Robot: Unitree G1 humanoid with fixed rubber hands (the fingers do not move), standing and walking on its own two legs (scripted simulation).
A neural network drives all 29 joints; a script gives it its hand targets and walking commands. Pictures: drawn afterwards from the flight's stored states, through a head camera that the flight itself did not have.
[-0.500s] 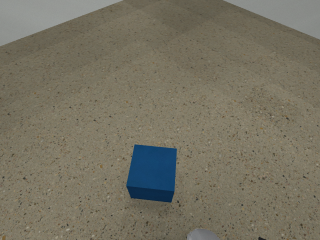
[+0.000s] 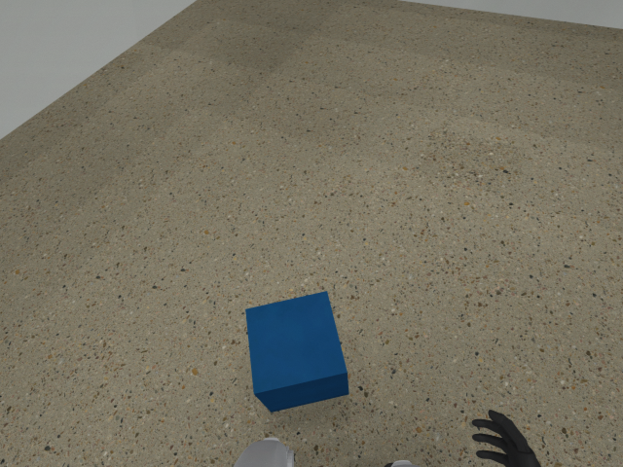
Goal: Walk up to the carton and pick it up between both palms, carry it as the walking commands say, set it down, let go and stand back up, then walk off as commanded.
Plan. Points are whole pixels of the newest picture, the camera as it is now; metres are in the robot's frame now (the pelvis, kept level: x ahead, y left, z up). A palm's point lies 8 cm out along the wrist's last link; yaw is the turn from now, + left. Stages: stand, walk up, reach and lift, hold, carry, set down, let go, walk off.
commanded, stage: walk off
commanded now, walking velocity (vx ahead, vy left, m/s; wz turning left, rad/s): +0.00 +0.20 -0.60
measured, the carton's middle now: (298, 352) +0.47 +0.15 -0.65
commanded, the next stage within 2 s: stand in 0.60 s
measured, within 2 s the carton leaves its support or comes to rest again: neither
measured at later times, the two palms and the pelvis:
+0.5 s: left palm (95, 431) +0.18 +0.38 -0.13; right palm out of the picture +0.04 -0.12 -0.13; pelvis +0.04 +0.14 -0.01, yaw -18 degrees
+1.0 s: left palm (87, 366) +0.27 +0.43 -0.13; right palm out of the picture +0.04 -0.03 -0.11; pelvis +0.09 +0.22 +0.00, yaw -28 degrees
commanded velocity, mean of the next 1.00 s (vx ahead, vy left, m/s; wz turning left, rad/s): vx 0.00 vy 0.12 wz -0.35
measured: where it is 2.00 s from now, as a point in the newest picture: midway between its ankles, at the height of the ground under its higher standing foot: outside the picture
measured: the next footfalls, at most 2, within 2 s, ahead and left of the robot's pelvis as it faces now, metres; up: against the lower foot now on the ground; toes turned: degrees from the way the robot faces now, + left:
left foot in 0.14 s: +0.06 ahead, +0.20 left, +0.00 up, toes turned -1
right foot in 0.56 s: +0.09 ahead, +0.03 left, +0.00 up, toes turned -24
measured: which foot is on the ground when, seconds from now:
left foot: up 0.00-0.12, down 0.14-0.56, up 0.58-0.88, down 0.90-1.00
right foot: down 0.00-0.14, up 0.16-0.54, down 0.56-0.90, up 0.92-1.00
